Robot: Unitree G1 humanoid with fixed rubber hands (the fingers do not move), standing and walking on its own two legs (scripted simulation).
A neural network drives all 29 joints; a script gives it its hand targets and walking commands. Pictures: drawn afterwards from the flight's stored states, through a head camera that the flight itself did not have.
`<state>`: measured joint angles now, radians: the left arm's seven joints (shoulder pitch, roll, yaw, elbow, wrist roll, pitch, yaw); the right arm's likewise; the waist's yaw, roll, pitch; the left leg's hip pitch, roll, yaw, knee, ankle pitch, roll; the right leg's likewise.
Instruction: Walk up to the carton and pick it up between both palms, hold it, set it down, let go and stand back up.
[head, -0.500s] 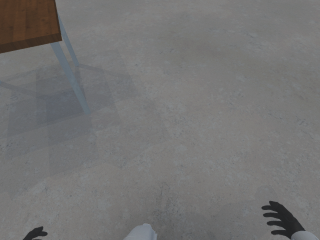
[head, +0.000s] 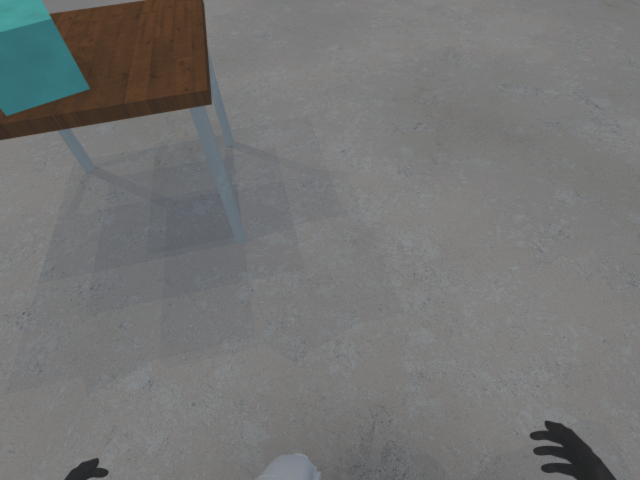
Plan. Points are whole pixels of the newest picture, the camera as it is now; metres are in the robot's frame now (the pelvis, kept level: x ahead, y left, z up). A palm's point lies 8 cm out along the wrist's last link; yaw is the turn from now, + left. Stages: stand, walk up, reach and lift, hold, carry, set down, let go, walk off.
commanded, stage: walk up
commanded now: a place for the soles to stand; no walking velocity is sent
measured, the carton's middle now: (21, 50) +1.12 +0.91 +0.03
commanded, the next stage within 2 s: none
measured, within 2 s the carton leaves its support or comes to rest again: neither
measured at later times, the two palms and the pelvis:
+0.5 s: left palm (41, 455) +0.16 +0.40 -0.08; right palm (493, 389) +0.26 -0.20 -0.09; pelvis +0.12 +0.07 +0.00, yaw +7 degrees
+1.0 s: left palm out of the picture +0.23 +0.51 -0.08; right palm (407, 306) +0.38 -0.09 -0.07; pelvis +0.23 +0.17 +0.01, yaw +14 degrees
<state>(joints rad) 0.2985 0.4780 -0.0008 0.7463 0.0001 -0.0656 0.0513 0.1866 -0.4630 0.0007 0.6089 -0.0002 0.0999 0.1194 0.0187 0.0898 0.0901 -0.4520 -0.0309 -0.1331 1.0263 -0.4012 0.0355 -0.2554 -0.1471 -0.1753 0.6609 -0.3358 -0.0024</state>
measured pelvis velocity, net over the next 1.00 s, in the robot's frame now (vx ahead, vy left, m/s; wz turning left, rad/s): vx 0.23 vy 0.17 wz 0.24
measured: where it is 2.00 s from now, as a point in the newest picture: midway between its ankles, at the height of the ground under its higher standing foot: (256, 413)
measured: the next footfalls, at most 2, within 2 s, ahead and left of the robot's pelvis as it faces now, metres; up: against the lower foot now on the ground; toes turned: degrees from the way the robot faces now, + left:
left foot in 0.10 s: +0.13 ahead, +0.17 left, +0.00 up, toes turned -2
right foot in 0.44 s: +0.23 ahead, -0.06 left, +0.00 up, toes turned -1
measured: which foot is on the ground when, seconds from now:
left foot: up 0.00-0.08, down 0.10-0.46, up 0.48-0.70, down 0.72-1.00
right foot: down 0.00-0.10, up 0.12-0.42, down 0.44-0.76, up 0.78-1.00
